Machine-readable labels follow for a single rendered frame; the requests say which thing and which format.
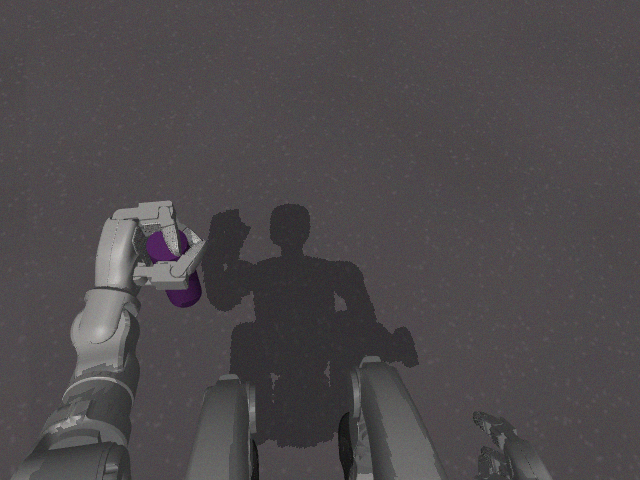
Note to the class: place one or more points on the can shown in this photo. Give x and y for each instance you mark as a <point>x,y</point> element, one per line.
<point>158,251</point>

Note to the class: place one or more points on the left robot hand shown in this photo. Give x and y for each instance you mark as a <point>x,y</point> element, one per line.
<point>122,260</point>

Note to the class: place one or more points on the right robot hand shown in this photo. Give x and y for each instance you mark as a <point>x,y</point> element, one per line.
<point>520,460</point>

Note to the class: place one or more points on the left robot arm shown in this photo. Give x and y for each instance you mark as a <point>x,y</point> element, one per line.
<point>87,437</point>

